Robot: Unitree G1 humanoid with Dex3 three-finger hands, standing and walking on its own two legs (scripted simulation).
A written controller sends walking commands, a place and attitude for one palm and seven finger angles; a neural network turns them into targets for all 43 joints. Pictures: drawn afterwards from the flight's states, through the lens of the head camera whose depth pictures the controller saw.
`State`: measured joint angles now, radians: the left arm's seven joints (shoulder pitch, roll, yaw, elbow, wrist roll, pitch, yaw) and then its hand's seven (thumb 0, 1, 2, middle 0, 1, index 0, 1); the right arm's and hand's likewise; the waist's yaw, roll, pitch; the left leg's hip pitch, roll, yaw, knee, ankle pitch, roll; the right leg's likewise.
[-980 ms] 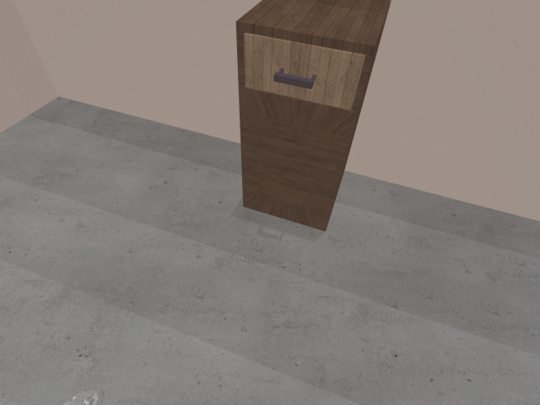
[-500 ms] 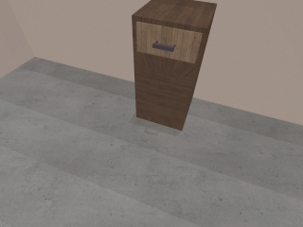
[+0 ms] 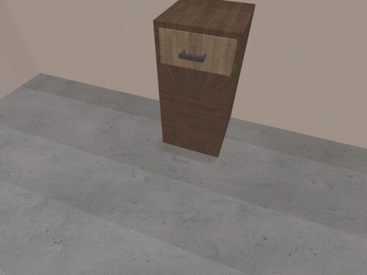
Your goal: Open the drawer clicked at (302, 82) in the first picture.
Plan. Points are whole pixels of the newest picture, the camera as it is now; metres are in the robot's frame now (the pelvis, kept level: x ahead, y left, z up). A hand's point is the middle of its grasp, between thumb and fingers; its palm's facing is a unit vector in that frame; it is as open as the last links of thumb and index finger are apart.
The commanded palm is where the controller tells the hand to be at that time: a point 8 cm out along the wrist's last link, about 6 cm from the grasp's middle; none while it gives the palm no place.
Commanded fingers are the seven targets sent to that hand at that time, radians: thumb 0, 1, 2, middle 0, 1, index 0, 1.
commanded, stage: look at it before walking up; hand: left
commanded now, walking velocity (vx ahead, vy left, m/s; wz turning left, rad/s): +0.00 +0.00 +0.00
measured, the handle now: (192, 55) +1.07 +0.01 -0.03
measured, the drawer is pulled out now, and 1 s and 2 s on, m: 0.00 0.00 0.00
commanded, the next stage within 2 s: walk to a spot facing it in 0.46 s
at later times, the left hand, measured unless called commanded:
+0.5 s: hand out of the picture +0.08 +0.24 -0.16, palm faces -0.03 -0.94 -0.34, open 7.4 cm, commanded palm none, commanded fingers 0.00 0.90 0.90 -0.20 -0.30 -0.20 -0.30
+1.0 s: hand out of the picture +0.04 +0.24 -0.19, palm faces +0.15 -0.97 -0.18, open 7.4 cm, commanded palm none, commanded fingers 0.00 0.90 0.90 -0.20 -0.30 -0.20 -0.30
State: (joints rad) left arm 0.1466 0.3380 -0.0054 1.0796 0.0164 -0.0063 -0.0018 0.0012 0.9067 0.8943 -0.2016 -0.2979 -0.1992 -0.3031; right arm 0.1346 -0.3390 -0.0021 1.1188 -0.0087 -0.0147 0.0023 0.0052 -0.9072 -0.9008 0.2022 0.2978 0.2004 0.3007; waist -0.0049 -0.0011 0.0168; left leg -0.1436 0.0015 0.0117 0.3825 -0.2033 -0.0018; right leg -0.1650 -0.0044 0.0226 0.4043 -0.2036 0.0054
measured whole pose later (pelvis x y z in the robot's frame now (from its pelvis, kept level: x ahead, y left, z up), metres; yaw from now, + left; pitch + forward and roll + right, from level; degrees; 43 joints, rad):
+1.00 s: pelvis +0.08 +0.05 -0.01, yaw +9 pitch +0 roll +0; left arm 0.33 0.23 0.04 1.08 0.03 0.02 -0.01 0.00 0.91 0.89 -0.20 -0.30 -0.20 -0.30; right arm 0.38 -0.15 -0.02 1.07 -0.02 -0.05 0.00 0.00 -0.91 -0.90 0.20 0.30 0.20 0.30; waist -0.02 -0.06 0.01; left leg -0.22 -0.02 0.09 0.53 -0.32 0.06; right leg -0.41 -0.08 -0.05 1.08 -0.40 0.01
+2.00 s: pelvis +0.25 +0.08 +0.00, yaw -11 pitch +0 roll -2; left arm 0.22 0.24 0.09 0.97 0.03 0.07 -0.01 0.00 0.91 0.90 -0.19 -0.30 -0.19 -0.30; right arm 0.24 -0.15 -0.04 0.98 -0.03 -0.01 -0.03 0.00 -0.91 -0.90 0.20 0.30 0.20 0.30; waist 0.00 -0.02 0.05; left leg -0.19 0.09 0.19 0.47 -0.26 0.02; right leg -0.40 -0.04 -0.03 0.90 -0.42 0.06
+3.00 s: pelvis +0.46 -0.01 -0.02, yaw -16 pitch -1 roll +1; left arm 0.19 0.14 0.06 1.04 0.03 -0.06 0.00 0.00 0.92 0.89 -0.20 -0.30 -0.19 -0.30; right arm 0.41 -0.11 -0.05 1.17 -0.02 -0.01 -0.01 0.00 -0.91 -0.90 0.20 0.30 0.20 0.30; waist -0.03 0.04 0.06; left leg -0.23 0.09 0.09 0.90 -0.51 0.00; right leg -0.37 -0.06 -0.16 0.63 -0.23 -0.05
